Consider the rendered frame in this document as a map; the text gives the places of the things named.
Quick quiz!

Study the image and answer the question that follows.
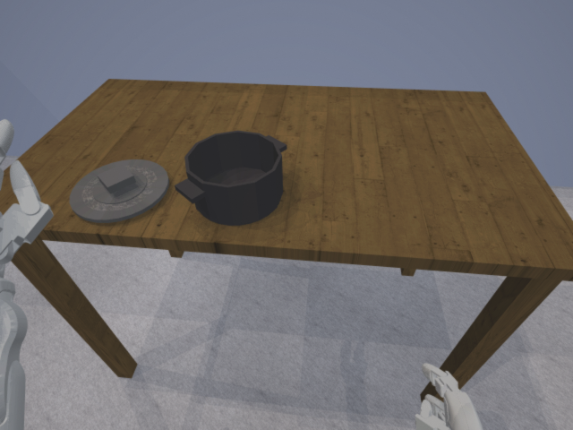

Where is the table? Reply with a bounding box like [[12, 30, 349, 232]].
[[0, 79, 573, 402]]

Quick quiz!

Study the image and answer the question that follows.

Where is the robot left hand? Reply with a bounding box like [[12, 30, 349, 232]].
[[0, 119, 54, 278]]

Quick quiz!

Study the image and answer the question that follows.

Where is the pot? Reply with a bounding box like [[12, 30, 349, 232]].
[[175, 131, 287, 226]]

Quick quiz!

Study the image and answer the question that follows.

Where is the lid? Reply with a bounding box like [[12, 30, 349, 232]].
[[69, 159, 169, 223]]

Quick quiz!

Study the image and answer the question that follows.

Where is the robot right hand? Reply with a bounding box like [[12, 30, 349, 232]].
[[415, 363, 483, 430]]

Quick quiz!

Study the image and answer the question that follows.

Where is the left robot forearm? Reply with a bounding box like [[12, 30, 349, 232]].
[[0, 278, 28, 430]]

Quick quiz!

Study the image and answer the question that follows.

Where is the knob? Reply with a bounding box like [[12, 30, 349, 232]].
[[97, 164, 136, 194]]

